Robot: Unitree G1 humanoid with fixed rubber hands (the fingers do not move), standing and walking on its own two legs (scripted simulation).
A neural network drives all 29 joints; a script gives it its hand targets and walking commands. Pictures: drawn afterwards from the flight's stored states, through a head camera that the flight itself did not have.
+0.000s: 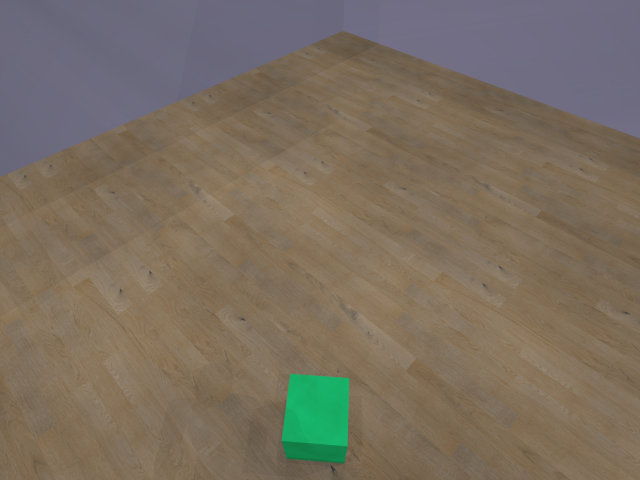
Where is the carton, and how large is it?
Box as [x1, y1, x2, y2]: [282, 374, 348, 462]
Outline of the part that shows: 290,374 282,434 282,443 286,457 297,459 343,462 347,445 348,378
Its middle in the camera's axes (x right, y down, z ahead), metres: -0.01 +0.50 +1.10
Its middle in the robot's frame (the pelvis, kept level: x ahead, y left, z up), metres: +0.42 +0.03 -0.68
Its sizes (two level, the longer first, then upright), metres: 0.174 0.166 0.187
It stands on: the floor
